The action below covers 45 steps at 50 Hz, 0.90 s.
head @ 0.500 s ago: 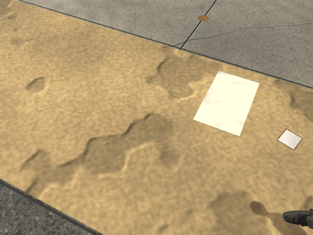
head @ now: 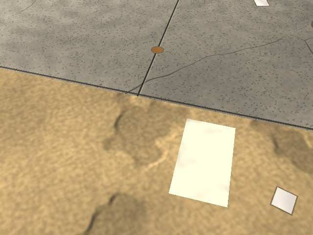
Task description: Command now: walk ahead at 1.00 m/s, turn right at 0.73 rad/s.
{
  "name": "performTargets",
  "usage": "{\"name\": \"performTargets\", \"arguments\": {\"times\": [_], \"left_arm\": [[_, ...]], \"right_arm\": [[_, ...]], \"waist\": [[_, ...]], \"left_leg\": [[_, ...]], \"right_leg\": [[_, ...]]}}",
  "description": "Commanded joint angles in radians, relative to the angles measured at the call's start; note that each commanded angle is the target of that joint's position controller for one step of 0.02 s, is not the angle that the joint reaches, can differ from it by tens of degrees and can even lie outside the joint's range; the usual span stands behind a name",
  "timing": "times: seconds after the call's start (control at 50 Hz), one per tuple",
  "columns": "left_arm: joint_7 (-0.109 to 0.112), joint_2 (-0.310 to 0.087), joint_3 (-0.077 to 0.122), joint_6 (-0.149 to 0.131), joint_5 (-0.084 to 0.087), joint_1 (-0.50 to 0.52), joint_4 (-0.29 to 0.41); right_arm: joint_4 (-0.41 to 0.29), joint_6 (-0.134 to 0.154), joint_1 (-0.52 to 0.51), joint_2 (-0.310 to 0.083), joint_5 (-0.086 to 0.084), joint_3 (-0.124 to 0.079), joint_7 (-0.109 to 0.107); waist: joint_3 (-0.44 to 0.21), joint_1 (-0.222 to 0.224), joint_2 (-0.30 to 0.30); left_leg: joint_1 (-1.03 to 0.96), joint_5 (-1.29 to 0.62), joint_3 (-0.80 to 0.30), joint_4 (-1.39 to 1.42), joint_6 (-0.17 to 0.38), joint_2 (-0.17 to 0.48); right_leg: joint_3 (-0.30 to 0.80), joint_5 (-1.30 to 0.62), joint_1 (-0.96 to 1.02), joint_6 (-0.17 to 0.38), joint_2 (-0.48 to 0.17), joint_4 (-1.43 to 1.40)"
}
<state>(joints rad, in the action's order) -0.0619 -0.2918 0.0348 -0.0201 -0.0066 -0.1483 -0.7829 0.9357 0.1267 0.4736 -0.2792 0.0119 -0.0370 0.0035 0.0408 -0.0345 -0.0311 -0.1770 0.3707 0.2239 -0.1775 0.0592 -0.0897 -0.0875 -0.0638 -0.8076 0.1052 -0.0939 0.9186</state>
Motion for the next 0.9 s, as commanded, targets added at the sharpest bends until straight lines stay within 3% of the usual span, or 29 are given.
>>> {"name": "performTargets", "arguments": {"times": [0.02,0.06,0.08,0.1,0.12,0.14,0.16,0.18,0.2,0.22,0.26,0.32,0.38,0.42,0.46,0.48,0.5,0.52,0.54,0.56,0.58,0.6,0.64,0.68,0.72,0.8,0.84,0.88,0.9], "left_arm": [[-0.019,-0.011,-0.015,-0.014,-0.006,0.051,0.069],[-0.016,-0.07,0.002,-0.005,-0.008,-0.089,0.033],[-0.01,-0.114,0.021,0.001,-0.009,-0.25,-0.009],[0.004,-0.163,0.048,0.005,-0.011,-0.479,-0.075],[0.025,-0.203,0.077,0.004,0.009,-0.583,-0.11],[0.04,-0.242,0.086,0.014,0.02,-0.472,-0.119],[0.045,-0.303,0.094,0.018,-0.007,-0.379,-0.065],[0.053,-0.241,0.09,0.019,-0.014,-0.327,-0.022],[0.058,-0.174,0.075,0.014,-0.017,-0.279,-0.021],[0.058,-0.16,0.068,0.003,-0.009,-0.239,-0.024],[0.059,-0.162,0.06,-0.03,0.0,-0.204,-0.011],[0.055,-0.187,0.07,-0.048,0.007,-0.194,-0.006],[0.059,-0.178,0.082,-0.017,0.02,-0.245,-0.012],[0.063,-0.172,0.089,0.007,0.014,-0.261,-0.006],[0.07,-0.177,0.095,0.013,0.001,-0.211,0.027],[0.072,-0.183,0.098,0.008,0.003,-0.159,0.049],[0.069,-0.125,0.083,-0.001,0.015,-0.159,0.078],[0.084,-0.014,0.057,0.004,0.019,-0.282,0.097],[0.086,-0.079,0.059,0.009,0.02,-0.418,0.119],[0.082,-0.137,0.069,0.03,-0.018,-0.348,0.084],[0.068,-0.155,0.076,0.044,-0.031,-0.233,0.107],[0.054,-0.149,0.079,0.058,-0.03,-0.187,0.125],[0.033,-0.116,0.066,0.091,-0.023,-0.171,0.147],[0.032,-0.079,0.05,0.097,-0.015,-0.164,0.164],[0.03,-0.068,0.039,0.099,-0.017,-0.15,0.174],[0.027,-0.065,0.02,0.105,-0.01,-0.087,0.201],[0.027,-0.068,0.015,0.098,-0.01,-0.083,0.202],[0.027,-0.066,0.011,0.08,-0.017,-0.13,0.178],[0.031,-0.104,0.013,0.069,-0.027,-0.125,0.183]], "right_arm": [[-0.077,0.025,-0.094,-0.109,-0.005,-0.004,-0.027],[-0.093,0.004,-0.123,-0.179,0.004,-0.021,-0.057],[-0.11,-0.014,-0.17,-0.211,0.012,-0.031,-0.066],[-0.136,-0.033,-0.246,-0.231,0.024,-0.04,-0.066],[-0.137,-0.049,-0.295,-0.214,0.023,-0.045,-0.047],[-0.19,-0.028,-0.311,-0.029,0.049,0.007,-0.022],[-0.299,-0.005,-0.197,-0.015,0.017,0.027,-0.014],[-0.307,0.023,-0.236,-0.069,0.036,0.034,-0.009],[-0.291,0.029,-0.265,-0.115,0.032,0.024,-0.007],[-0.291,0.019,-0.279,-0.11,0.046,0.024,-0.011],[-0.291,-0.038,-0.267,-0.097,0.057,0.031,-0.019],[-0.351,-0.064,-0.368,-0.056,0.036,0.044,-0.017],[-0.376,-0.069,-0.43,-0.029,0.011,0.058,-0.014],[-0.389,-0.066,-0.46,-0.038,0.006,0.059,-0.02],[-0.367,-0.05,-0.377,-0.089,0.011,0.043,-0.035],[-0.33,-0.038,-0.258,-0.113,0.012,0.033,-0.043],[-0.297,-0.021,-0.119,-0.161,0.022,0.019,-0.051],[-0.313,-0.025,-0.077,-0.198,0.033,0.017,-0.046],[-0.331,-0.039,-0.129,-0.216,0.023,-0.011,-0.044],[-0.373,-0.052,-0.253,-0.134,0.014,-0.002,-0.054],[-0.38,-0.065,-0.305,-0.052,0.011,0.024,-0.058],[-0.37,-0.078,-0.313,-0.044,0.019,0.029,-0.061],[-0.337,-0.087,-0.288,-0.085,0.019,0.014,-0.059],[-0.309,-0.079,-0.248,-0.104,0.026,0.001,-0.043],[-0.301,-0.078,-0.247,-0.115,0.03,-0.007,-0.034],[-0.3,-0.103,-0.273,-0.139,0.027,-0.021,-0.02],[-0.291,-0.124,-0.254,-0.157,0.022,-0.029,-0.016],[-0.273,-0.148,-0.203,-0.152,0.013,-0.032,-0.013],[-0.268,-0.155,-0.147,-0.092,0.018,-0.023,-0.005]], "waist": [[0.065,0.07,0.082],[-0.03,0.159,0.141],[-0.104,0.245,0.155],[-0.183,0.355,0.144],[-0.181,0.403,0.025],[-0.054,0.247,-0.235],[-0.253,0.123,-0.259],[-0.206,0.129,-0.08],[-0.048,0.077,0.091],[0.033,0.022,0.158],[0.078,-0.036,0.193],[0.029,-0.014,0.121],[-0.09,0.061,0.008],[-0.101,0.095,-0.029],[-0.123,0.054,-0.049],[-0.153,-0.015,-0.042],[-0.233,-0.061,0.014],[-0.34,0.006,0.19],[-0.539,0.069,0.312],[-0.439,0.066,0.161],[-0.3,0.051,0.1],[-0.241,0.051,0.097],[-0.154,0.057,0.16],[-0.167,0.067,0.158],[-0.183,0.076,0.162],[-0.166,0.067,0.223],[-0.149,0.059,0.222],[-0.109,0.07,0.152],[-0.089,0.052,-0.058]], "left_leg": [[0.2,-1.169,0.057,0.0,-0.064,0.231],[0.128,-1.478,0.051,-0.203,-0.081,0.274],[0.151,-1.564,0.037,-0.405,-0.078,0.295],[0.257,-1.511,0.004,-0.708,-0.066,0.308],[0.412,-0.882,0.018,-1.171,-0.056,0.181],[0.812,0.115,-0.059,-1.542,-0.059,0.004],[1.063,0.156,-0.278,-1.646,-0.076,0.009],[1.112,0.074,-0.343,-1.53,-0.051,0.062],[1.072,-0.007,-0.337,-1.406,-0.054,0.108],[0.997,-0.011,-0.328,-1.316,-0.073,0.134],[0.82,0.02,-0.302,-1.148,-0.122,0.181],[0.646,-0.15,-0.22,-0.809,-0.135,0.141],[0.563,-0.381,-0.188,-0.554,-0.101,0.05],[0.517,-0.416,-0.2,-0.43,-0.095,0.005],[0.406,-0.436,-0.253,-0.305,-0.085,-0.015],[0.299,-0.53,-0.273,-0.218,-0.072,0.01],[0.101,-0.712,-0.389,-0.231,-0.029,0.185],[-0.09,-1.28,-0.631,-0.397,0.031,0.524],[-0.127,-1.113,-0.911,-0.335,0.193,0.672],[0.026,-0.762,-0.837,-0.267,0.203,0.57],[0.163,-0.58,-0.66,-0.228,0.165,0.469],[0.238,-0.539,-0.562,-0.196,0.142,0.42],[0.39,-0.62,-0.418,-0.154,0.135,0.365],[0.415,-0.719,-0.36,-0.16,0.151,0.359],[0.442,-0.694,-0.328,-0.156,0.16,0.375],[0.536,-0.397,-0.263,-0.126,0.132,0.353],[0.54,-0.264,-0.26,-0.141,0.116,0.348],[0.629,-0.166,-0.223,-0.214,0.041,0.317],[0.694,-0.017,-0.134,-0.395,-0.033,0.238]], "right_leg": [[-0.119,-0.11,0.27,0.043,0.093,-0.173],[-0.14,-0.022,0.437,0.067,0.166,-0.192],[-0.126,0.05,0.6,0.088,0.196,-0.179],[-0.053,0.135,0.818,0.134,0.188,-0.189],[0.045,0.164,0.955,0.198,0.143,-0.302],[0.235,-0.044,1.006,0.231,0.077,-0.209],[0.726,0.232,1.188,0.425,-0.095,-0.437],[0.932,0.57,1.104,0.395,-0.164,-0.681],[0.874,0.52,0.904,0.338,-0.154,-0.73],[0.78,0.283,0.731,0.306,-0.12,-0.709],[0.574,-0.196,0.48,0.271,-0.044,-0.673],[0.362,-0.581,0.38,0.18,0.115,-0.602],[0.321,-0.544,0.502,0.048,0.205,-0.489],[0.369,-0.447,0.544,0.002,0.218,-0.424],[0.451,-0.342,0.564,-0.034,0.213,-0.285],[0.441,-0.286,0.563,-0.057,0.229,-0.145],[0.387,0.027,0.473,-0.084,0.253,0.099],[0.247,0.864,0.29,-0.082,0.332,0.389],[0.225,0.761,0.236,-0.091,0.262,0.533],[0.19,0.61,0.214,-0.1,0.19,0.54],[0.165,0.534,0.205,-0.115,0.168,0.491],[0.156,0.514,0.212,-0.135,0.149,0.472],[0.137,0.503,0.274,-0.149,0.128,0.407],[0.132,0.504,0.313,-0.139,0.136,0.324],[0.127,0.493,0.354,-0.121,0.13,0.229],[0.078,0.488,0.504,-0.09,0.129,-0.034],[0.049,0.481,0.568,-0.075,0.144,-0.185],[0.06,0.397,0.71,-0.043,0.158,-0.434],[0.309,0.46,0.733,-0.014,-0.011,-0.633]]}}
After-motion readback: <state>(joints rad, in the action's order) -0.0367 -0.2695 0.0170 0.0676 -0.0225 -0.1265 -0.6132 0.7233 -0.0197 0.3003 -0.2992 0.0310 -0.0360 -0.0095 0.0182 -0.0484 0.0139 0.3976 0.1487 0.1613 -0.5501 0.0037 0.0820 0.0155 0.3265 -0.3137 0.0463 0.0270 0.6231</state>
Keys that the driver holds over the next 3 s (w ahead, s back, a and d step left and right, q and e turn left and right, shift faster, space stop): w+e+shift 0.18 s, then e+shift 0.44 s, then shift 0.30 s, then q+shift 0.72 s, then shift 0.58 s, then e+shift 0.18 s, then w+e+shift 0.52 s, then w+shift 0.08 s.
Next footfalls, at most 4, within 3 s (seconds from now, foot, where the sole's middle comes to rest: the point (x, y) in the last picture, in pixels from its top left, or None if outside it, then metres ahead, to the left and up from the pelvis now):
0.12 right None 0.31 -0.04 -0.76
0.50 left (160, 189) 0.68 -0.02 -0.76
0.90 right None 0.46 -0.13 -0.76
1.30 left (143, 221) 0.54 0.06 -0.76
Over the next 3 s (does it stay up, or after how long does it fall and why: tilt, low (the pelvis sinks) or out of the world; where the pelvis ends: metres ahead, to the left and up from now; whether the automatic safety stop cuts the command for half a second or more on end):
stays up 0.72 -0.23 0.00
